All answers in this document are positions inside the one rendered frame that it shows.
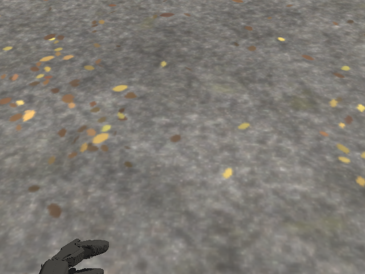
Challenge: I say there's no left robot hand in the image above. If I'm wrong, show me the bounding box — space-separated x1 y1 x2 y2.
39 239 109 274

